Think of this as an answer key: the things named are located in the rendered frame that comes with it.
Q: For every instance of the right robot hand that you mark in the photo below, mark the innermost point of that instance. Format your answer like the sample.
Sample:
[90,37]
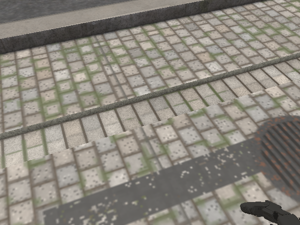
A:
[270,211]

